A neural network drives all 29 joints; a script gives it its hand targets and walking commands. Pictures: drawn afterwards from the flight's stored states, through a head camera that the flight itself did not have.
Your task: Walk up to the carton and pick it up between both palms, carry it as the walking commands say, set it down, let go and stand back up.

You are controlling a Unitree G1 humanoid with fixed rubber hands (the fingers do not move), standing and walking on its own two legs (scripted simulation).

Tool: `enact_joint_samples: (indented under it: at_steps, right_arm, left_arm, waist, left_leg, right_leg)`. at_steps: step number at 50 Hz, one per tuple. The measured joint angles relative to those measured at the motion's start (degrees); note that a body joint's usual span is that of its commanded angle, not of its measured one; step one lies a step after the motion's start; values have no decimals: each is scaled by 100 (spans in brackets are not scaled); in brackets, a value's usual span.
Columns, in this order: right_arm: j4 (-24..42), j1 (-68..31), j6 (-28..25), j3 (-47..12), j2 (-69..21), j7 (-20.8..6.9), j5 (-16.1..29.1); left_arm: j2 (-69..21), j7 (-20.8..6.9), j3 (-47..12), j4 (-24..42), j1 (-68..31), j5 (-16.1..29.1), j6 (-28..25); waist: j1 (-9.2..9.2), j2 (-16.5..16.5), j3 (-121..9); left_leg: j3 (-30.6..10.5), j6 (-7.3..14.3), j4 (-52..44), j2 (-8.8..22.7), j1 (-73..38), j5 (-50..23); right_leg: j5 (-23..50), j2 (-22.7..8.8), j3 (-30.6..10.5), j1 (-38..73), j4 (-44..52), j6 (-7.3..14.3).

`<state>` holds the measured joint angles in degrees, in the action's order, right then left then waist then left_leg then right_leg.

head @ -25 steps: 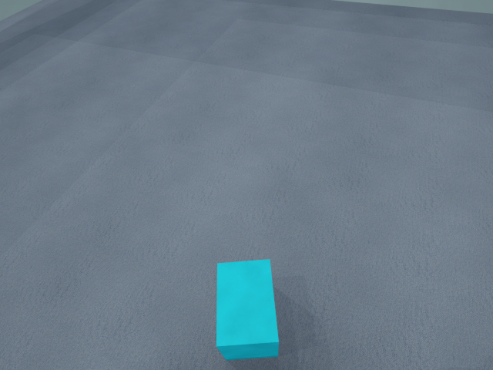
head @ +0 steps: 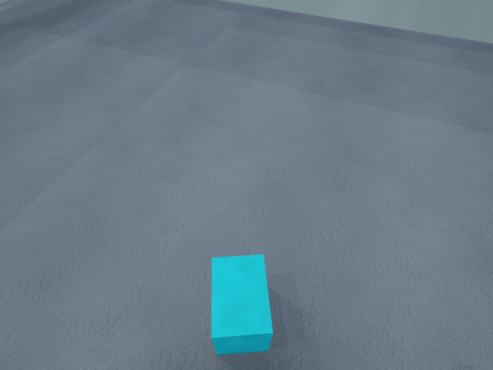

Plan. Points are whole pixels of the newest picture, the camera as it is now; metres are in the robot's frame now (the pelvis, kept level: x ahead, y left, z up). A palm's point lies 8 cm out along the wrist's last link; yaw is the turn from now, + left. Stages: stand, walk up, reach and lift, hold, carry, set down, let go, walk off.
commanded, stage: walk up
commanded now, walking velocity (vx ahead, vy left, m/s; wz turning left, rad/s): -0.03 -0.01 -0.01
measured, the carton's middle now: (240, 304) +0.44 +0.05 -0.65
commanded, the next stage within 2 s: stand in 1.74 s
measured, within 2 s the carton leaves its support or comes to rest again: neither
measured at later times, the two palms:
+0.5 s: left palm out of the picture -0.01 +0.21 -0.13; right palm out of the picture +0.02 -0.25 -0.15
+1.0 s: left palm out of the picture +0.00 +0.26 -0.14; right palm out of the picture +0.05 -0.19 -0.13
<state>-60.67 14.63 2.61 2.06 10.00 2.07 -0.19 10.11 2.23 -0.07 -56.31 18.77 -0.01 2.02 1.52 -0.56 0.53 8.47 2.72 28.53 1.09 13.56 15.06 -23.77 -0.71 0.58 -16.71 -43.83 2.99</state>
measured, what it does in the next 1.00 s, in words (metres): steps on the spot: right foot, then left foot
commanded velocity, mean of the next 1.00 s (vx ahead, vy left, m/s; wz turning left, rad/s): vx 0.01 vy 0.03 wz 0.00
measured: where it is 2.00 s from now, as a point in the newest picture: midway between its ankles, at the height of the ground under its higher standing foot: outside the picture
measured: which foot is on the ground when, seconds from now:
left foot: down 0.00-0.40, up 0.42-0.64, down 0.66-1.00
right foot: up 0.00-0.06, down 0.08-0.66, up 0.68-1.00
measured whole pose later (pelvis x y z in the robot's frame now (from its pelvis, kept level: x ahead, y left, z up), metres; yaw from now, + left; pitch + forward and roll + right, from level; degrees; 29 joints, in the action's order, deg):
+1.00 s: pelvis +0.01 +0.04 +0.00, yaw +1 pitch -2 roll +0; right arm -59.3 14.7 0.6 2.0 9.0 1.5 -0.2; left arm 10.2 2.5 -0.1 -57.3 18.7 0.0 2.2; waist 1.2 -1.2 1.1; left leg 8.5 1.5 27.3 2.6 11.1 14.2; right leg -22.6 -2.5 0.6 -13.9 -39.1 -2.1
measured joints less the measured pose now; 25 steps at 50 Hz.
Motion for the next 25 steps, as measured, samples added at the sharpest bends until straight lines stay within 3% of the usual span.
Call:
enact_joint_samples:
  at_steps: [4,5,7,20,25]
  right_arm:
    - [1,1,-23,0,-5,0,0]
    - [8,1,-37,0,-3,0,0]
    - [13,1,-54,0,-1,0,0]
    - [-25,1,-57,1,8,0,0]
    - [54,-2,49,4,144,-42,0]
  left_arm:
    - [-53,0,0,1,2,0,-38]
    - [-76,0,-1,-13,1,0,-79]
    - [-147,0,-1,-36,0,0,-139]
    - [-285,15,0,-54,0,0,-237]
    - [-165,63,2,-56,83,0,-237]
  waist:
    - [3,-15,3]
    - [-2,4,7]
    - [-4,77,6]
    - [-2,114,4]
    - [4,81,9]
  left_leg:
    - [6,-85,18,-12,77,-47]
    - [-1,-113,24,2,74,-53]
    - [-4,-118,-10,64,29,-66]
    - [0,-242,-205,104,-94,-209]
    - [8,-244,1537,1,545,464]
  right_leg:
    - [546,-105,-3,446,1189,-12]
    - [509,-99,6,508,1310,-99]
    - [466,-38,8,530,1316,-179]
    - [484,9,5,559,1316,-181]
    - [439,-275,-7,563,1332,-181]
